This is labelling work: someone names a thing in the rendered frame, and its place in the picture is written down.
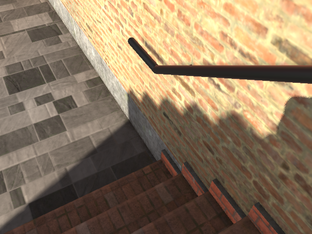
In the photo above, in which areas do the stairs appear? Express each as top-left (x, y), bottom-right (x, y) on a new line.
top-left (4, 159), bottom-right (261, 234)

